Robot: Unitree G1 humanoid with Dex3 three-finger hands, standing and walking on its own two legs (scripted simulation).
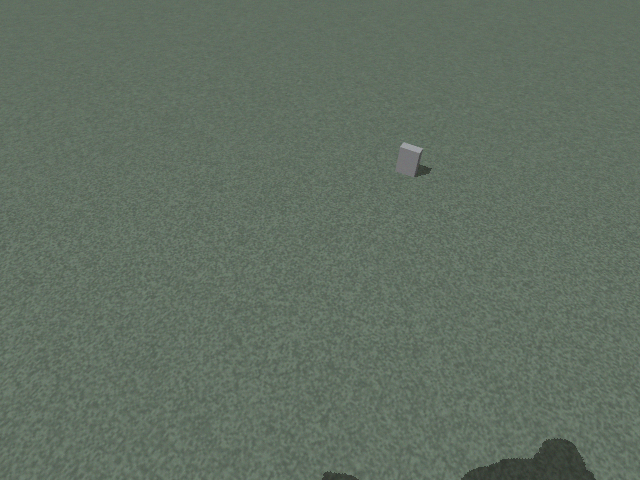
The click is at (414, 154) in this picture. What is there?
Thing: carton on end
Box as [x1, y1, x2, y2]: [395, 142, 422, 176]
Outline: 403,142 399,149 395,170 414,176 417,170 422,148
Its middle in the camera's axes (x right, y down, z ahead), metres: +0.45 -0.44 +1.95
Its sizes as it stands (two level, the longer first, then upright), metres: 0.103 0.047 0.149
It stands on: the floor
